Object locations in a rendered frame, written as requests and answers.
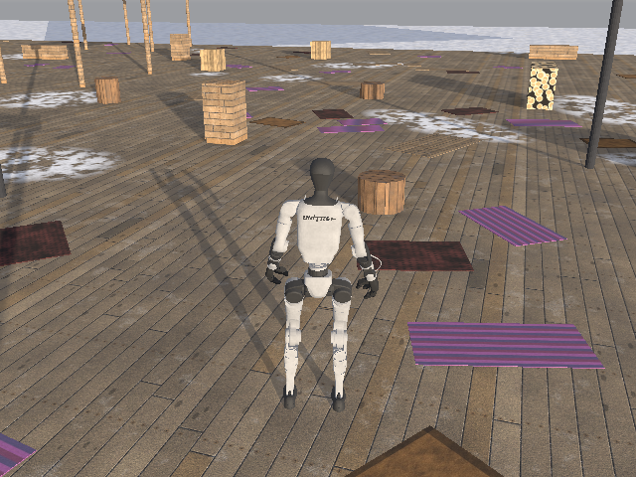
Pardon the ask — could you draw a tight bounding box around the right robot foot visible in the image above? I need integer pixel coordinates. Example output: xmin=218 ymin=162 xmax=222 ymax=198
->
xmin=331 ymin=387 xmax=346 ymax=412

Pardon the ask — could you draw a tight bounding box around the robot right upper arm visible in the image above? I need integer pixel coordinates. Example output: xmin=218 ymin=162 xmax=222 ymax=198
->
xmin=341 ymin=202 xmax=367 ymax=258

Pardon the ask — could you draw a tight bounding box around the robot left hand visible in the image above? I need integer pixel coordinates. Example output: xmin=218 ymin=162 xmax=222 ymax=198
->
xmin=265 ymin=265 xmax=288 ymax=284

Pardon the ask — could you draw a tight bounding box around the robot left upper arm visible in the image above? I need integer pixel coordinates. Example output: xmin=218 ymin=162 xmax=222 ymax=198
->
xmin=273 ymin=200 xmax=300 ymax=252

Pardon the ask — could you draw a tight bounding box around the left robot thigh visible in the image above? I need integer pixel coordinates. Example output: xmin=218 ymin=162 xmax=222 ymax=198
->
xmin=284 ymin=277 xmax=305 ymax=346

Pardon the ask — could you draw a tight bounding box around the left robot forearm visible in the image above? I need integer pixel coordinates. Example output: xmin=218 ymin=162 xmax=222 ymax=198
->
xmin=267 ymin=238 xmax=283 ymax=270

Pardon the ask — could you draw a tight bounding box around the robot right hand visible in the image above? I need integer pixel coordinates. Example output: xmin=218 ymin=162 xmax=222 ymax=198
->
xmin=356 ymin=277 xmax=379 ymax=299

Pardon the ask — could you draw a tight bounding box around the right robot forearm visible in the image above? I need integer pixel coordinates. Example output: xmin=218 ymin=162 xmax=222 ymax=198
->
xmin=357 ymin=243 xmax=377 ymax=281

